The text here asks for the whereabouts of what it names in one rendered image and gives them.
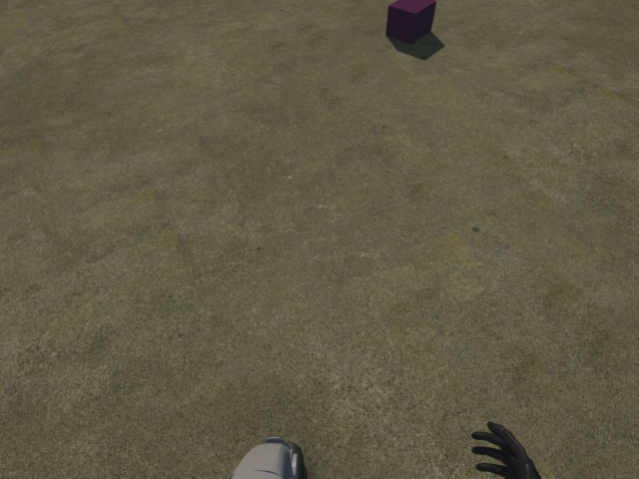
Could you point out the robot left thigh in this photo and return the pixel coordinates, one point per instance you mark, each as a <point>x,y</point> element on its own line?
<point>268,461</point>

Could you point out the robot left shin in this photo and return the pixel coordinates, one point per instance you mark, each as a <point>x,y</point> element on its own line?
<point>277,440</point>

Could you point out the carton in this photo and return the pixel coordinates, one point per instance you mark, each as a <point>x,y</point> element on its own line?
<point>409,20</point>

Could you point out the right robot hand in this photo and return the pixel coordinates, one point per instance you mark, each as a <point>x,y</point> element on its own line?
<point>512,454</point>

